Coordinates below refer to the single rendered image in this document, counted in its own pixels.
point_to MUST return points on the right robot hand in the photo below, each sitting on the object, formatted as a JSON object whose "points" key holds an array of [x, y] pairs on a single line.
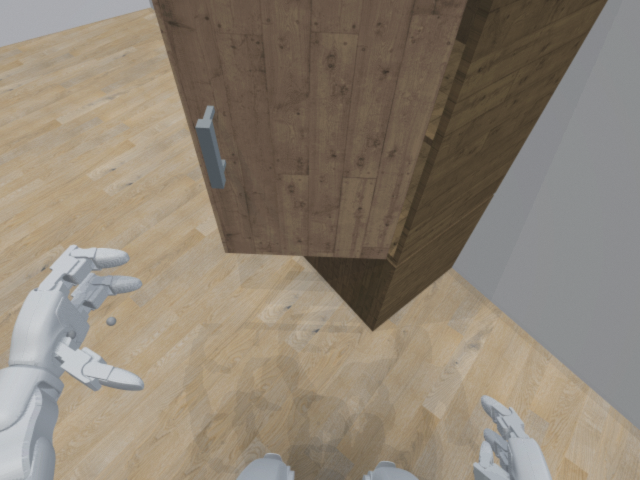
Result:
{"points": [[521, 457]]}

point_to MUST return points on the left robot shin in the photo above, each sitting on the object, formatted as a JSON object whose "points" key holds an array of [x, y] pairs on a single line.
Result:
{"points": [[273, 456]]}

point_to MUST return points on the robot left forearm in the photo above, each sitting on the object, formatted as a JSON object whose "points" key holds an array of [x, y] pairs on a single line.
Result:
{"points": [[28, 415]]}

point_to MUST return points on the handle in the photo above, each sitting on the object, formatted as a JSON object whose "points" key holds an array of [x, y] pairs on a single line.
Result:
{"points": [[207, 138]]}

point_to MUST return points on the cupboard door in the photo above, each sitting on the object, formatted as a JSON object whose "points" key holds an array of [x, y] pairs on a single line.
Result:
{"points": [[321, 109]]}

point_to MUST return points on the left robot hand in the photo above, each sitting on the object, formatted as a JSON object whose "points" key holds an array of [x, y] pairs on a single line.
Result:
{"points": [[47, 315]]}

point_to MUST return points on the left robot thigh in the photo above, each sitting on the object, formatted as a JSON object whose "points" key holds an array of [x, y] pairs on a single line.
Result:
{"points": [[266, 469]]}

